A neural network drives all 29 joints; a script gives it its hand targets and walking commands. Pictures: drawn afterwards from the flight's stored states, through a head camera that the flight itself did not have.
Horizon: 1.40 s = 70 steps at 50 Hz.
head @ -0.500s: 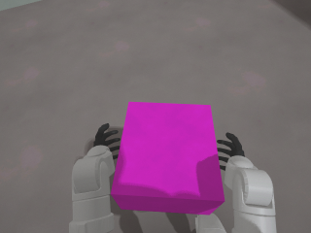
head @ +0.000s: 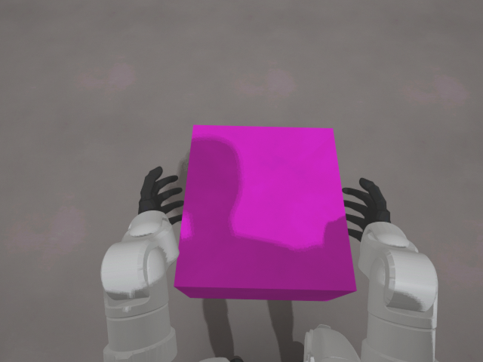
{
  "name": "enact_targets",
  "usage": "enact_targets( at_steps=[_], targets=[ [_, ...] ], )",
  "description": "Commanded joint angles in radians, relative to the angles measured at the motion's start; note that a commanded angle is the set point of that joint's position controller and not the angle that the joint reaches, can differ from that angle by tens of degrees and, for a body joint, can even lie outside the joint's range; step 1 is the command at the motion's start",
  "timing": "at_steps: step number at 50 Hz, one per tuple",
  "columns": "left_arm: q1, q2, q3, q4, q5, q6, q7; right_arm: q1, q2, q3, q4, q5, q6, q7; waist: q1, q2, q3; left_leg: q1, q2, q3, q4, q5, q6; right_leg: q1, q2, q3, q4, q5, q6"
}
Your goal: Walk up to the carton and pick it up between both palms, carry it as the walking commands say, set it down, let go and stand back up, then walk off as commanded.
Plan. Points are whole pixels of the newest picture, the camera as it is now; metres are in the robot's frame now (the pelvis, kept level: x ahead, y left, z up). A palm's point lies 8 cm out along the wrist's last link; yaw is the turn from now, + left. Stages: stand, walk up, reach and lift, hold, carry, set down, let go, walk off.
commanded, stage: carry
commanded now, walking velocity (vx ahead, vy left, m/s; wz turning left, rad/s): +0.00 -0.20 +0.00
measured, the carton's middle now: (260, 214) +0.35 +0.03 -0.04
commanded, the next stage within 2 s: none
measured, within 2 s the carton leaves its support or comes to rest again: neither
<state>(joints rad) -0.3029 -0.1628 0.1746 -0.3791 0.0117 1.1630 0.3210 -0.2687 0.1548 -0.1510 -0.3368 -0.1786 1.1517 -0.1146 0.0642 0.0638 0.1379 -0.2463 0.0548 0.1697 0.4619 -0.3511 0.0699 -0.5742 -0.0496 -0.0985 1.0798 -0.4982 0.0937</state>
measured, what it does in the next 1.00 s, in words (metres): walks ahead: right foot, then left foot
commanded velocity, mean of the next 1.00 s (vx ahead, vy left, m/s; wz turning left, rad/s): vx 0.00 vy -0.20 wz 0.00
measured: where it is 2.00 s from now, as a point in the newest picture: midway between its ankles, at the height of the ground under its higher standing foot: (333, 189)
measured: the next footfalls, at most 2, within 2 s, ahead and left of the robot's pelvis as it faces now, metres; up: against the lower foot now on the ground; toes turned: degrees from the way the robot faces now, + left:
right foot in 0.14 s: +0.30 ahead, -0.13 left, +0.00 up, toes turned -8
left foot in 0.36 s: +0.33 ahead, +0.05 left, +0.00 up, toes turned +4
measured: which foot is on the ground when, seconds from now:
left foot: down 0.00-0.12, up 0.14-0.34, down 0.36-0.66, up 0.68-0.84, down 0.86-1.00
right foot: up 0.00-0.12, down 0.14-0.42, up 0.44-0.64, down 0.66-0.86, up 0.88-1.00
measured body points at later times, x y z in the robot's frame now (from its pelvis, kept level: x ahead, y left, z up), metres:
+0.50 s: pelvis +0.32 -0.05 -0.01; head +0.40 -0.02 +0.43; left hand +0.64 +0.09 +0.03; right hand +0.61 -0.23 +0.03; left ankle +0.29 +0.05 -0.74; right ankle +0.27 -0.15 -0.72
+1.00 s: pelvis +0.53 -0.11 -0.02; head +0.58 -0.09 +0.43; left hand +0.85 +0.03 +0.03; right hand +0.81 -0.29 +0.03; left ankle +0.46 +0.00 -0.74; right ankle +0.46 -0.23 -0.70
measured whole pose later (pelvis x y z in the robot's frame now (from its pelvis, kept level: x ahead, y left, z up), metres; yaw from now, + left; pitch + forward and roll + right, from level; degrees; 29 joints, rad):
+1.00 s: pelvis +0.53 -0.11 -0.02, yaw -7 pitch +6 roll -5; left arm -0.27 -0.15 0.15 -0.25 0.08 1.16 0.29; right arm -0.24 0.15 -0.17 -0.20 -0.11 1.18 -0.17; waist 0.03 0.02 -0.02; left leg -0.31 0.15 0.12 0.68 -0.47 -0.01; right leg -0.45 0.03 -0.09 0.90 -0.55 0.03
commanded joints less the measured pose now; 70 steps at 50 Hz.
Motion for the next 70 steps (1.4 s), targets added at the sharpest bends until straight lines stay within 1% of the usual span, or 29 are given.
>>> enact_targets(
  at_steps=[1,5,6,7,11,15,18,20,22,27,30,32,33,34,35,38,41,42,44,45,48,54,56,58,59,65,67,69,70],
  targets=[
    [-0.453,-0.968,-0.705,-0.049,-0.390,0.003,-0.508,-0.546,0.869,0.670,-0.245,0.436,-0.014,0.266,-0.081,0.033,-0.656,0.702,0.136,-0.075,0.068,1.418,0.032,-0.100,0.066,-0.154,-0.372,0.282,-0.010],
    [-0.347,-0.955,-0.692,0.035,-0.306,0.020,-0.489,-0.465,0.828,0.710,-0.216,0.448,0.013,0.282,-0.037,-0.039,-0.679,0.183,0.073,0.050,0.297,0.999,-0.068,0.578,0.072,-0.178,-0.739,0.918,-0.092],
    [-0.350,-0.948,-0.688,0.042,-0.280,0.014,-0.488,-0.555,0.835,0.726,-0.240,0.462,0.022,0.292,-0.012,-0.150,-0.719,-0.065,0.019,0.009,0.406,0.574,-0.117,0.827,-0.086,0.010,-0.666,1.366,-0.176],
    [-0.364,-0.973,-0.675,0.089,-0.280,0.021,-0.489,-0.506,0.852,0.717,-0.150,0.494,0.043,0.313,-0.020,-0.325,-0.698,-0.310,-0.079,-0.050,0.562,-0.188,-0.132,0.982,-0.229,0.222,-0.611,1.847,-0.298],
    [-0.381,-0.924,-0.694,0.125,-0.263,0.028,-0.475,-0.460,0.871,0.679,-0.067,0.503,0.056,0.337,-0.044,-0.171,-0.678,-0.431,0.035,-0.207,0.529,-0.308,-0.102,0.956,-0.293,0.211,-0.567,1.443,-0.352],
    [-0.404,-1.008,-0.735,0.114,-0.296,0.017,-0.465,-0.590,0.919,0.709,-0.143,0.558,0.044,0.326,-0.044,-0.159,-0.698,-0.289,0.039,-0.143,0.197,-0.121,-0.095,0.809,-0.211,0.126,-0.572,1.368,-0.330],
    [-0.487,-1.022,-0.765,-0.006,-0.343,0.006,-0.466,-0.539,0.930,0.687,-0.166,0.520,0.023,0.322,-0.078,-0.105,-0.788,0.011,0.057,-0.092,0.002,0.360,-0.080,0.638,-0.109,-0.014,-0.472,1.216,-0.223],
    [-0.494,-0.984,-0.776,-0.071,-0.344,0.001,-0.473,-0.513,0.958,0.686,-0.180,0.508,0.018,0.320,-0.087,0.124,-0.857,0.387,0.328,-0.345,0.061,1.086,0.040,0.301,-0.021,-0.021,-0.358,0.475,-0.112],
    [-0.484,-0.987,-0.796,0.007,-0.384,0.017,-0.485,-0.462,0.910,0.644,-0.088,0.475,0.021,0.299,-0.089,0.280,-0.720,0.540,0.391,-0.449,0.122,1.615,0.139,-0.009,0.080,0.088,-0.331,-0.113,-0.116],
    [-0.462,-1.030,-0.788,-0.002,-0.381,0.004,-0.482,-0.509,0.904,0.647,-0.172,0.482,0.007,0.299,-0.108,0.241,-0.704,0.789,0.311,-0.325,0.238,1.770,0.052,-0.263,0.123,-0.054,-0.323,0.088,-0.054],
    [-0.348,-0.999,-0.718,0.136,-0.331,0.004,-0.492,-0.551,0.864,0.678,-0.192,0.471,0.008,0.299,-0.092,0.093,-0.671,0.504,0.262,-0.225,0.215,1.473,-0.012,0.055,0.114,-0.084,-0.482,0.238,-0.074],
    [-0.312,-1.025,-0.701,0.200,-0.300,0.010,-0.501,-0.554,0.865,0.698,-0.160,0.475,0.023,0.302,-0.056,-0.015,-0.692,0.135,0.196,-0.114,0.304,1.135,-0.124,0.520,0.074,-0.079,-0.684,0.620,-0.125],
    [-0.308,-1.003,-0.718,0.171,-0.309,0.005,-0.499,-0.532,0.865,0.713,-0.145,0.485,0.027,0.302,-0.038,-0.166,-0.686,-0.138,0.139,-0.070,0.422,0.715,-0.169,0.776,-0.024,-0.019,-0.631,1.062,-0.176],
    [-0.357,-1.018,-0.699,0.162,-0.313,0.000,-0.504,-0.563,0.868,0.724,-0.151,0.485,0.037,0.314,-0.027,-0.470,-0.666,-0.489,-0.014,-0.052,0.674,-0.261,-0.179,1.032,-0.190,0.170,-0.536,1.796,-0.286],
    [-0.323,-0.992,-0.684,0.204,-0.289,0.002,-0.502,-0.599,0.873,0.734,-0.144,0.507,0.036,0.325,-0.026,-0.430,-0.633,-0.492,-0.026,-0.147,0.770,-0.443,-0.152,0.932,-0.259,0.211,-0.509,1.843,-0.326],
    [-0.400,-0.985,-0.727,0.169,-0.286,0.007,-0.489,-0.594,0.887,0.707,-0.082,0.543,0.043,0.352,-0.045,-0.172,-0.526,-0.469,0.020,-0.144,0.455,-0.322,-0.146,0.743,-0.245,0.193,-0.538,1.425,-0.301],
    [-0.478,-1.005,-0.769,0.082,-0.326,0.001,-0.481,-0.567,0.946,0.691,-0.042,0.558,0.040,0.354,-0.074,-0.140,-0.576,-0.122,0.008,-0.047,0.001,0.166,-0.137,0.588,-0.133,-0.021,-0.422,1.074,-0.189],
    [-0.513,-1.020,-0.790,0.045,-0.346,-0.001,-0.476,-0.572,0.947,0.682,-0.078,0.541,0.024,0.349,-0.088,-0.054,-0.567,0.071,0.054,-0.085,-0.057,0.404,-0.119,0.419,-0.099,-0.054,-0.349,0.964,-0.127],
    [-0.518,-1.042,-0.767,0.127,-0.354,0.004,-0.481,-0.593,0.943,0.666,-0.023,0.526,0.019,0.335,-0.067,0.301,-0.628,0.514,0.387,-0.450,0.102,1.618,0.038,-0.035,0.047,0.001,-0.156,-0.067,-0.054],
    [-0.515,-1.023,-0.784,0.112,-0.361,0.003,-0.498,-0.578,0.932,0.640,-0.016,0.504,0.010,0.326,-0.077,0.308,-0.636,0.498,0.370,-0.459,0.139,1.610,0.110,-0.033,0.038,0.105,-0.144,-0.141,-0.073],
    [-0.563,-1.029,-0.821,0.045,-0.403,-0.007,-0.494,-0.514,0.959,0.603,-0.003,0.486,-0.005,0.320,-0.098,0.228,-0.609,0.623,0.329,-0.371,0.149,1.629,0.059,-0.206,0.063,0.028,-0.135,-0.070,-0.058],
    [-0.406,-1.035,-0.738,0.130,-0.378,-0.006,-0.492,-0.645,0.884,0.699,-0.218,0.514,-0.013,0.297,-0.084,0.123,-0.623,0.475,0.257,-0.188,0.238,1.328,-0.035,0.013,0.090,-0.093,-0.409,0.245,-0.062],
    [-0.393,-1.026,-0.747,0.112,-0.361,-0.005,-0.495,-0.585,0.888,0.705,-0.182,0.502,0.005,0.298,-0.043,-0.016,-0.663,0.094,0.190,-0.074,0.388,1.072,-0.147,0.506,0.045,-0.057,-0.618,0.690,-0.130],
    [-0.373,-1.026,-0.735,0.115,-0.347,-0.016,-0.500,-0.600,0.886,0.734,-0.193,0.515,0.016,0.311,-0.028,-0.459,-0.724,-0.419,-0.041,-0.071,0.751,-0.380,-0.180,0.974,-0.266,0.270,-0.506,1.861,-0.358],
    [-0.327,-1.004,-0.716,0.190,-0.323,-0.004,-0.497,-0.546,0.878,0.709,-0.112,0.520,0.024,0.326,-0.040,-0.337,-0.712,-0.340,-0.013,-0.145,0.742,-0.427,-0.137,0.831,-0.288,0.287,-0.503,1.774,-0.360],
    [-0.401,-1.017,-0.748,0.125,-0.323,-0.001,-0.488,-0.640,0.927,0.719,-0.133,0.562,0.024,0.332,-0.050,-0.250,-0.639,-0.184,0.026,-0.084,0.185,-0.079,-0.131,0.629,-0.185,0.070,-0.482,1.190,-0.262],
    [-0.479,-1.017,-0.764,0.081,-0.347,-0.008,-0.485,-0.611,0.935,0.699,-0.117,0.551,0.014,0.334,-0.072,-0.117,-0.653,0.086,0.071,-0.076,-0.010,0.398,-0.116,0.444,-0.114,-0.022,-0.416,0.870,-0.179],
    [-0.526,-1.002,-0.792,0.022,-0.363,-0.003,-0.475,-0.506,0.969,0.676,-0.026,0.538,0.011,0.331,-0.068,0.329,-0.689,0.453,0.392,-0.417,0.072,1.397,0.019,0.054,0.008,0.017,-0.238,0.029,-0.101],
    [-0.581,-1.031,-0.817,0.029,-0.395,0.007,-0.486,-0.569,0.931,0.663,-0.059,0.525,0.006,0.321,-0.078,0.339,-0.648,0.469,0.376,-0.410,0.123,1.473,0.083,0.001,0.026,0.094,-0.238,-0.099,-0.103]
  ],
)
